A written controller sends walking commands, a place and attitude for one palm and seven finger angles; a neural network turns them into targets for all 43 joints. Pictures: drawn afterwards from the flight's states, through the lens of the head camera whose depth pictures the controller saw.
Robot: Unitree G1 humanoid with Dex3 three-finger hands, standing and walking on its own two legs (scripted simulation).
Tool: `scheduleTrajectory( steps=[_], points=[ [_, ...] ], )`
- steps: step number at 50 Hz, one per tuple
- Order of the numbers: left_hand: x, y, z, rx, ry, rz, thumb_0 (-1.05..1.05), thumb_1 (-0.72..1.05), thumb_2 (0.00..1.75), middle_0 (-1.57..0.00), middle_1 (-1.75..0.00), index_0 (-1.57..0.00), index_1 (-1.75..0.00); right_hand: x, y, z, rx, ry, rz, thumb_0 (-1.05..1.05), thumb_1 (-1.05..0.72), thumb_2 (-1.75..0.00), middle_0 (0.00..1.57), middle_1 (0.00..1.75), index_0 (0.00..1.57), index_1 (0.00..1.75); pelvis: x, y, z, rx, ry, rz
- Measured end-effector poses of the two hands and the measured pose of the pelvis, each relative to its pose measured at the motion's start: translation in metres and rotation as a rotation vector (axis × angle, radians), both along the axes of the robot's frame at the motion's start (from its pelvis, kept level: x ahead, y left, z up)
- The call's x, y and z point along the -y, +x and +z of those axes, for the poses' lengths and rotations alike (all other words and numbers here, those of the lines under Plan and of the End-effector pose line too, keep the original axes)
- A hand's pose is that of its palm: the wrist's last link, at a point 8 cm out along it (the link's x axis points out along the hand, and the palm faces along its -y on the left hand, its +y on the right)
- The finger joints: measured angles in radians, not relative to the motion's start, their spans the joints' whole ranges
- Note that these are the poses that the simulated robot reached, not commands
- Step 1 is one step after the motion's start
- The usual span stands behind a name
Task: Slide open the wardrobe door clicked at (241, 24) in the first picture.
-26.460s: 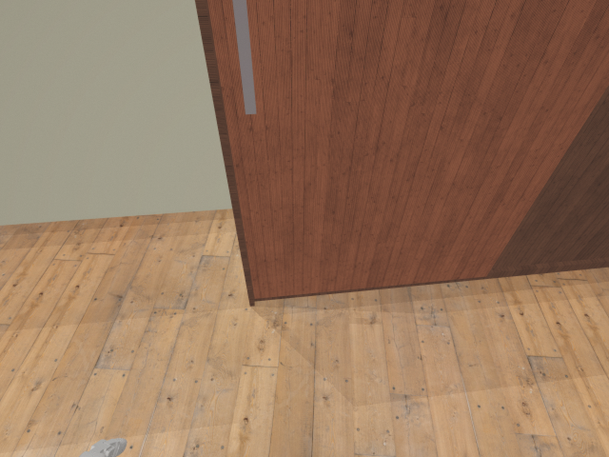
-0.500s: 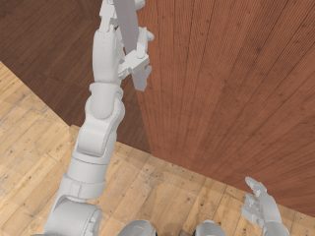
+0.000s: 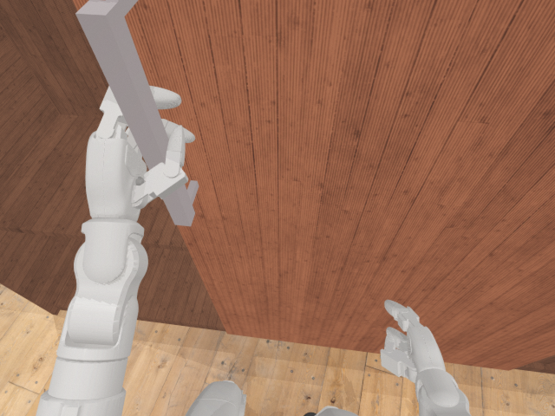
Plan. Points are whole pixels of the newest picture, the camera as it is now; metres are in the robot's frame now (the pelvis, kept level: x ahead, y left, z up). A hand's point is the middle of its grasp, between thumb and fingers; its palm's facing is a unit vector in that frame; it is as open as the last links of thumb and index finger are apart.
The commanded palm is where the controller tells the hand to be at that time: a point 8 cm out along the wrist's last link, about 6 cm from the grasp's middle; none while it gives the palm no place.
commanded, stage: stop walking and hold the door there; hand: left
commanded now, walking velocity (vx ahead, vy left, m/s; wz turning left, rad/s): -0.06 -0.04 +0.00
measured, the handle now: (162, 132) +0.36 +0.17 +0.22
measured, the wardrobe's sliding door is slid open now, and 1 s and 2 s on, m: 0.64 0.64 0.64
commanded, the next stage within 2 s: loosen the grip on the handle in 0.98 s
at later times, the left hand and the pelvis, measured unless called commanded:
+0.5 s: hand (177, 172) +0.32 +0.15 +0.21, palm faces +0.14 -0.98 -0.12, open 6.5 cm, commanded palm +0.29 +0.19 +0.19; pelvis -0.06 +0.02 -0.01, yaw -5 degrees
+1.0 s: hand (175, 173) +0.31 +0.15 +0.21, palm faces +0.12 -0.99 -0.10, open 6.4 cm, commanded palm +0.29 +0.17 +0.19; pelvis -0.09 +0.02 +0.00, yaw -7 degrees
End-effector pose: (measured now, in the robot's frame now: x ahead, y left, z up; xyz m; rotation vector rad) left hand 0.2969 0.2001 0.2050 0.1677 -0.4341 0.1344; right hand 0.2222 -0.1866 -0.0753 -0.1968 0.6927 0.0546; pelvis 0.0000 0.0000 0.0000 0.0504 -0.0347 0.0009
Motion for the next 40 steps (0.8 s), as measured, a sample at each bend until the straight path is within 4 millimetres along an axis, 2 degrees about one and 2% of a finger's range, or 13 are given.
scheduleTrajectory(
  steps=[5, 9, 14, 19, 22, 26, 32, 36, 40],
  points=[
    [-0.002, 0.0, 0.0, -0.002, -0.005, -0.041, -0.04, 0.69, 0.82, -0.48, -1.4, -0.26, -1.4, 0.018, -0.029, 0.011, 0.005, -0.067, -0.127, 0.02, -0.91, -0.9, 0.2, 0.3, 0.2, 0.3, -0.021, -0.011, 0.003, -0.011, 0.01, -0.014],
    [-0.004, -0.001, -0.002, 0.015, -0.028, -0.095, -0.03, 0.68, 0.76, -0.44, -1.4, -0.26, -1.4, 0.02, -0.061, 0.007, 0.015, -0.092, -0.217, 0.02, -0.91, -0.9, 0.2, 0.3, 0.2, 0.3, -0.04, -0.017, -0.009, 0.002, -0.026, -0.028],
    [-0.002, -0.004, -0.001, -0.022, -0.061, -0.117, 0.0, 0.73, 0.79, -0.43, -1.4, -0.22, -1.38, 0.002, -0.105, 0.0, -0.067, -0.031, -0.228, 0.02, -0.91, -0.9, 0.19, 0.3, 0.19, 0.3, -0.042, -0.027, -0.001, 0.016, -0.052, -0.083],
    [0.001, -0.006, 0.001, -0.048, -0.062, -0.08, 0.02, 0.76, 0.8, -0.45, -1.4, -0.18, -1.38, -0.008, -0.136, -0.016, -0.133, 0.03, -0.21, 0.02, -0.91, -0.9, 0.2, 0.3, 0.2, 0.3, -0.032, -0.039, 0.001, -0.002, -0.078, -0.115],
    [0.003, -0.007, 0.0, -0.041, -0.038, -0.04, 0.0, 0.75, 0.81, -0.45, -1.4, -0.16, -1.37, -0.002, -0.147, -0.029, -0.148, 0.049, -0.206, 0.02, -0.91, -0.9, 0.2, 0.3, 0.2, 0.3, -0.021, -0.049, -0.006, -0.012, -0.066, -0.127],
    [0.003, -0.009, 0.002, -0.066, -0.019, -0.013, -0.01, 0.75, 0.8, -0.46, -1.4, -0.15, -1.37, 0.016, -0.161, -0.034, -0.163, 0.016, -0.238, 0.02, -0.91, -0.9, 0.2, 0.3, 0.2, 0.3, -0.018, -0.06, -0.005, -0.006, -0.067, -0.09],
    [0.001, -0.009, 0.004, -0.085, -0.037, -0.042, 0.01, 0.74, 0.79, -0.46, -1.4, -0.19, -1.37, 0.04, -0.173, -0.021, -0.143, -0.09, -0.287, 0.02, -0.91, -0.9, 0.2, 0.3, 0.2, 0.3, -0.024, -0.071, -0.003, 0.006, -0.045, -0.099],
    [0.003, -0.01, 0.004, -0.094, -0.061, -0.046, 0.02, 0.76, 0.8, -0.46, -1.4, -0.17, -1.37, 0.046, -0.177, -0.006, -0.086, -0.104, -0.298, 0.02, -0.91, -0.9, 0.2, 0.3, 0.2, 0.3, -0.024, -0.079, -0.002, 0.006, -0.043, -0.127],
    [0.004, -0.011, 0.005, -0.109, -0.054, -0.026, 0.02, 0.77, 0.8, -0.46, -1.4, -0.15, -1.37, 0.048, -0.181, -0.004, -0.059, -0.088, -0.295, 0.02, -0.91, -0.9, 0.2, 0.3, 0.2, 0.3, -0.02, -0.089, -0.001, 0.009, -0.055, -0.13]
  ],
)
